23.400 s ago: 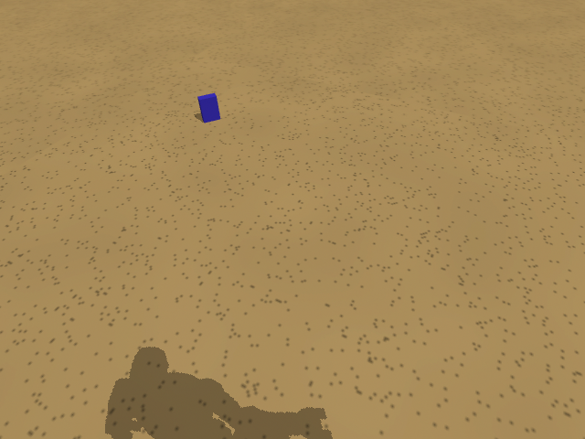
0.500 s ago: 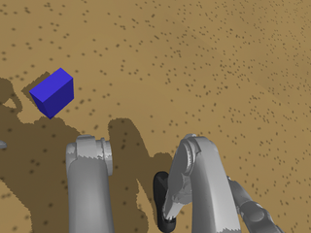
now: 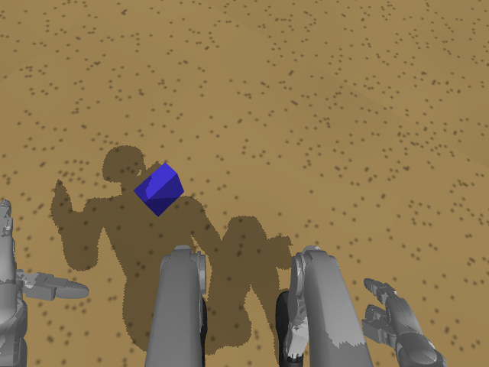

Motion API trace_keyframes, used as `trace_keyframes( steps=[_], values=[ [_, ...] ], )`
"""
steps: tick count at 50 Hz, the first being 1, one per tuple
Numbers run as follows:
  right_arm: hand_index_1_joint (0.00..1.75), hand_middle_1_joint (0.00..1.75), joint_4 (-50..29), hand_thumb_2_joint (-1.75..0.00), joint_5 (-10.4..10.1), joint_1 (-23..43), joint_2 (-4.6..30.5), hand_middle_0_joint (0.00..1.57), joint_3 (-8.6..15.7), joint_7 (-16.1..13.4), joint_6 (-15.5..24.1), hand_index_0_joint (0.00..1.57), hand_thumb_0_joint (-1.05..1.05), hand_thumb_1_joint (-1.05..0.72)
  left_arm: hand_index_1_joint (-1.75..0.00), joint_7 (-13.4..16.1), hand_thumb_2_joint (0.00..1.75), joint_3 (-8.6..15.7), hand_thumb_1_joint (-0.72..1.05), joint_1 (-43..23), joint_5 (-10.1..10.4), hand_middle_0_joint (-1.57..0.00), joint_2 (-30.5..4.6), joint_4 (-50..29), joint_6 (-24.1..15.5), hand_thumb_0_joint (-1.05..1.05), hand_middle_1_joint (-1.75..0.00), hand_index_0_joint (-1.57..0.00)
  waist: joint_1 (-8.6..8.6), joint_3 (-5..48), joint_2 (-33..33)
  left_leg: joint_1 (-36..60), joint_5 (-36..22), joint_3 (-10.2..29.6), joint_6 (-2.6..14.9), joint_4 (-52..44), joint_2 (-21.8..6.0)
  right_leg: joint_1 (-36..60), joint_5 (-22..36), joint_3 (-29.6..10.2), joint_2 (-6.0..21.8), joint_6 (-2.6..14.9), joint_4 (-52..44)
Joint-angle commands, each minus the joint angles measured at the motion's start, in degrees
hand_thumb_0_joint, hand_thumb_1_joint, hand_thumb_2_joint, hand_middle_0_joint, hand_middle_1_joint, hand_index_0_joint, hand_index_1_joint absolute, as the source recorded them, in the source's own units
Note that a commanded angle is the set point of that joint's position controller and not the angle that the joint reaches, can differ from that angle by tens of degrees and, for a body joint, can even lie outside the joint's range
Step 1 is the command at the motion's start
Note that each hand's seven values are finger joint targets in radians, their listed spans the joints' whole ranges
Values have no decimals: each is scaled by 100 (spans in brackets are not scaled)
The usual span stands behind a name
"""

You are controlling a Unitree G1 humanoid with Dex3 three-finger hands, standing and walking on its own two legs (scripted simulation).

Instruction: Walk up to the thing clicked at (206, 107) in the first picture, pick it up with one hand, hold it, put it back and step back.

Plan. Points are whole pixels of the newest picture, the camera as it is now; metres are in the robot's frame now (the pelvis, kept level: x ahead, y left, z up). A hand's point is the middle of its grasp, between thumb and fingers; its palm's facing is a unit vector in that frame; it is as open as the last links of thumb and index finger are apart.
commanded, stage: home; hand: left
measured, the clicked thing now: (161, 191) +0.49 +0.25 -0.40
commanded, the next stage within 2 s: none
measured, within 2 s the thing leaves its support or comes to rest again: neither
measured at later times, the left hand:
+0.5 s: hand (39, 271) +0.25 +0.22 +0.12, palm faces +0.19 -0.92 -0.35, open 17.4 cm
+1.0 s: hand (26, 303) +0.23 +0.19 +0.18, palm faces +0.17 -0.94 -0.29, open 17.2 cm
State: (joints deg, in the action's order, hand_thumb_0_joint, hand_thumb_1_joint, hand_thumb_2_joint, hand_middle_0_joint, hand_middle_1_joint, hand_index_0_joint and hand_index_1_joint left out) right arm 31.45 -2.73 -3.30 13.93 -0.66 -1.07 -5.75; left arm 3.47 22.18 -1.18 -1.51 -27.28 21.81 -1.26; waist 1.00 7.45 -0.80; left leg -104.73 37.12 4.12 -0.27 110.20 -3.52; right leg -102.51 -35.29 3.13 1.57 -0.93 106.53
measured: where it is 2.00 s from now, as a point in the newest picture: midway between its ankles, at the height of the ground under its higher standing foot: (242, 349)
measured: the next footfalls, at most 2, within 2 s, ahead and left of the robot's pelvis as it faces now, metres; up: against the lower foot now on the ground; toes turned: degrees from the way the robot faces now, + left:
none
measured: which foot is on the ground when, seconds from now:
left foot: down 0.00-1.00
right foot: down 0.00-1.00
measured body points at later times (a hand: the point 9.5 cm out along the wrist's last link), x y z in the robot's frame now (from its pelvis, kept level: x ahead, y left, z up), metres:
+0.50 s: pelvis +0.07 +0.00 +0.20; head +0.12 +0.02 +0.65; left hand +0.24 +0.27 +0.15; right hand +0.24 -0.24 +0.13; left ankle +0.08 +0.13 -0.45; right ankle +0.10 -0.13 -0.45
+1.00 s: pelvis +0.08 +0.00 +0.24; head +0.09 +0.01 +0.69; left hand +0.22 +0.24 +0.20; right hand +0.26 -0.22 +0.17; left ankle +0.08 +0.13 -0.45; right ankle +0.10 -0.13 -0.45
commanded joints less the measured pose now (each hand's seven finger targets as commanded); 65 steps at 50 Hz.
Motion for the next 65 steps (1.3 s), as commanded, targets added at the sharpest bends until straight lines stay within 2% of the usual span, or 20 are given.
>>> trace_keyframes(
  steps=[1, 2, 3, 5, 7, 10, 11, 18, 19, 25, 27, 28, 29, 34, 41, 46, 49, 52, 53, 65],
  values=[
    [30, 30, -685, -90, -6, -358, 969, 20, 459, -345, 324, 20, 0, -90, -5, 394, 5, 404, -56, 518, 118, -5, -1172, -550, 138, 0, -5, -5, -71, 2995, 608, 3014, -677, -269, 193, -2270, 242, 2727, 569, -91, -194, 230, -2180],
    [30, 30, -668, -90, 7, -442, 929, 20, 449, -375, 348, 20, 0, -90, -5, 438, 5, 461, -56, 89, 151, -5, -1347, -1200, 149, 0, -5, -5, -59, 2975, 526, 3061, -703, -284, 204, -2381, 241, 2935, 588, -102, -187, 221, -2351],
    [30, 30, -674, -90, 9, -454, 881, 20, 431, -412, 403, 20, 0, -90, -5, 459, 6, 347, -54, 337, 152, -5, -1146, -1129, 199, 0, -6, -5, -86, 2891, 674, 3335, -803, -298, 178, -2572, 240, 3075, 670, -110, -178, 231, -2489],
    [30, 30, -682, -90, 21, -506, 827, 20, 387, -476, 511, 20, 0, -90, -5, 466, 5, -103, -55, 505, 179, -5, -635, -881, 353, 0, -5, -5, 81, 2534, 592, 3610, -851, -296, 165, -2863, 223, 3315, 724, -106, -175, 228, -2845],
    [30, 30, -682, -90, 38, -602, 801, 20, 380, -527, 606, 20, 0, -90, -5, 506, 5, -301, -57, 590, 186, -5, -482, -985, 469, 0, -5, -5, 141, 2437, 459, 3893, -987, -295, 169, -3145, 235, 3733, 898, -111, -160, 206, -3194],
    [30, 30, -712, -90, 48, -690, 750, 20, 337, -620, 722, 20, 0, -90, -5, 612, 5, -478, -56, 612, 166, -5, -457, -1294, 631, 0, -5, -5, 118, 2319, 553, 4453, -1089, -301, 143, -3666, 249, 4336, 1015, -127, -125, 198, -3723],
    [30, 30, -734, -90, 42, -666, 743, 20, 327, -654, 769, 20, 0, -90, -5, 622, 4, -639, -57, 988, 143, -5, -234, -983, 741, 0, -5, -5, 120, 2176, 457, 4621, -1198, -293, 136, -3840, 241, 4498, 1097, -105, -135, 199, -3870],
    [30, 30, -850, -90, 52, -954, 622, 20, 262, -896, 895, 20, 0, -90, -5, 824, 5, -1081, -56, 1368, 150, -5, 17, -2029, 1119, 0, -5, -5, 89, 1824, 708, 6018, -1985, -352, 64, -4864, 252, 5745, 1829, -54, -140, 164, -4857],
    [30, 30, -882, -90, 58, -952, 604, 20, 236, -924, 912, 20, 0, -90, -6, 834, 8, -1270, -51, 1588, 156, -6, 232, -1942, 1182, 0, -6, -6, 123, 1620, 663, 6112, -1971, -365, 59, -5036, 256, 5871, 1822, -23, -154, 161, -4988],
    [30, 30, -1078, -90, 108, -992, 473, 20, 172, -1063, 1065, 20, 0, -90, -6, 888, 6, -1788, -54, 2391, 191, -5, 734, -2720, 1433, 0, -6, -5, 95, 945, 580, 6666, -1883, -351, 53, -5823, 260, 6528, 1774, 122, -210, 144, -5671],
    [30, 30, -1127, -90, 128, -979, 445, 20, 157, -1076, 1115, 20, 0, -90, -6, 876, 7, -1941, -53, 2548, 196, -5, 824, -3014, 1459, 0, -6, -5, 70, 822, 571, 6810, -1948, -323, 45, -5987, 252, 6645, 1804, 163, -236, 146, -5798],
    [30, 30, -1218, -90, 136, -953, 447, 20, 155, -1082, 1150, 20, 0, -90, -6, 877, 7, -1847, -53, 2632, 186, -5, 745, -3111, 1479, 0, -6, -5, 58, 763, 464, 6835, -1985, -291, 41, -6071, 236, 6747, 1818, 204, -266, 147, -5839],
    [30, 30, -1217, -90, 139, -970, 443, 20, 159, -1076, 1170, 20, 0, -90, -6, 842, 7, -2066, -53, 2846, 185, -5, 967, -3050, 1509, 0, -6, -5, 65, 594, 414, 6880, -2053, -284, 37, -6122, 239, 6747, 1863, 219, -274, 144, -5891],
    [30, 30, -1310, -90, 177, -972, 455, 20, 194, -1064, 1266, 20, 0, -90, -6, 765, 8, -1943, -51, 2801, 170, -6, 842, -3412, 1465, 0, -6, -6, 60, 412, 221, 7025, -2255, -314, 35, -6271, 244, 7002, 2038, 214, -280, 116, -6098],
    [30, 30, -1279, -90, 226, -963, 428, 20, 181, -1020, 1415, 20, 0, -90, -7, 610, 9, -2054, -49, 2671, 128, -6, 1018, -3241, 1362, 0, -7, -6, 113, 283, 284, 7153, -2060, -413, 39, -6351, 293, 7053, 1906, 96, -238, 97, -6261],
    [30, 30, -1203, -90, 245, -965, 462, 20, 207, -1004, 1524, 20, 0, -90, -6, 595, 8, -2081, -50, 2516, 113, -6, 1036, -3354, 1339, 0, -6, -6, 112, 495, 471, 7443, -2303, -321, -18, -6487, 240, 7200, 2054, 167, -287, 140, -6173],
    [30, 30, -1184, -90, 236, -914, 457, 20, 192, -1010, 1532, 20, 0, -90, -6, 598, 7, -1964, -52, 2539, 122, -5, 955, -3276, 1325, 0, -6, -5, 44, 400, 350, 7329, -2172, -389, 11, -6453, 283, 7237, 1972, 114, -247, 119, -6305],
    [30, 30, -1162, -90, 249, -893, 464, 20, 192, -997, 1571, 20, 0, -90, -6, 571, 8, -2030, -51, 2577, 122, -6, 1050, -3183, 1331, 0, -6, -6, 71, 446, 317, 7378, -2170, -386, 8, -6483, 279, 7272, 1970, 109, -253, 120, -6320],
    [30, 30, -1144, -90, 237, -858, 460, 20, 186, -982, 1571, 20, 0, -90, -6, 578, 7, -1978, -52, 2558, 131, -5, 1014, -3216, 1315, 0, -6, -5, -8, 288, 382, 7303, -2039, -387, 1, -6544, 275, 7253, 1852, 116, -252, 126, -6332],
    [30, 30, -1126, -90, 229, -823, 462, 20, 186, -961, 1626, 20, 0, -90, -6, 523, 6, -1960, -55, 2415, 142, -5, 984, -3170, 1253, 0, -6, -5, 38, 266, 345, 7294, -1657, -385, 39, -6660, 275, 7191, 1509, 99, -245, 124, -6441]
  ],
)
